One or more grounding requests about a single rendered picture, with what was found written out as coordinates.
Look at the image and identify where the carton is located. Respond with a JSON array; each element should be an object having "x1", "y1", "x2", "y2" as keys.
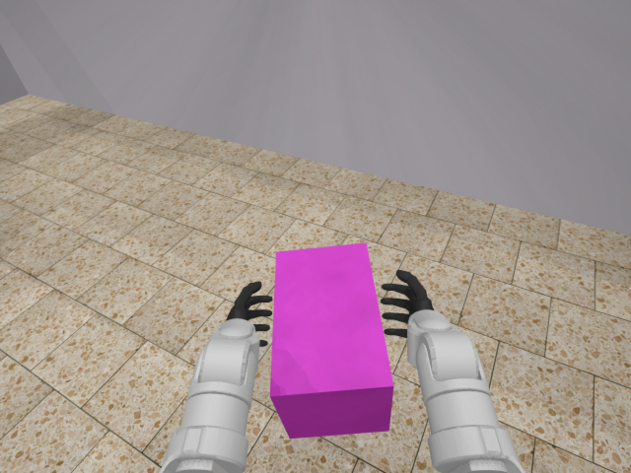
[{"x1": 270, "y1": 242, "x2": 393, "y2": 439}]

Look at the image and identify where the robot right forearm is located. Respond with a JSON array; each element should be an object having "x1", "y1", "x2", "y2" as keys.
[{"x1": 407, "y1": 309, "x2": 525, "y2": 473}]

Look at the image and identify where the robot left hand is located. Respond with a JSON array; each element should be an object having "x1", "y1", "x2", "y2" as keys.
[{"x1": 226, "y1": 281, "x2": 272, "y2": 347}]

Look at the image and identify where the robot left forearm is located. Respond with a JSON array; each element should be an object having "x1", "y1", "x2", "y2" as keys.
[{"x1": 159, "y1": 318, "x2": 260, "y2": 473}]

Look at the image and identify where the robot right hand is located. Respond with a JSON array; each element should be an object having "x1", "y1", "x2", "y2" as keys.
[{"x1": 381, "y1": 270, "x2": 434, "y2": 338}]

